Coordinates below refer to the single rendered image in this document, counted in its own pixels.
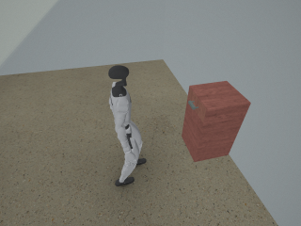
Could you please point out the right robot forearm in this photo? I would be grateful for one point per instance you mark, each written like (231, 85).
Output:
(122, 136)

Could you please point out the robot right hand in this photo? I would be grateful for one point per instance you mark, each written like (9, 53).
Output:
(130, 157)

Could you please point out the robot torso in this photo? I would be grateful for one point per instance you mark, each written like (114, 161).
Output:
(114, 101)

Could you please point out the robot right thigh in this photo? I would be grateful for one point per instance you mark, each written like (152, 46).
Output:
(134, 148)

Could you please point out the robot left upper arm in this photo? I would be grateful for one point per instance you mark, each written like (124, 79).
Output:
(114, 83)

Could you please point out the handle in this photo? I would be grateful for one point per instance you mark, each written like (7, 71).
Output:
(192, 105)

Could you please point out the robot right upper arm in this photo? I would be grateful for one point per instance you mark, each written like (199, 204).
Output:
(122, 110)

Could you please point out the cabinet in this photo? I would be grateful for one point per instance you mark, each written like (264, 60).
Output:
(226, 109)

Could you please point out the drawer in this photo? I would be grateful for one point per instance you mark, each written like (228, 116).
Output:
(201, 110)

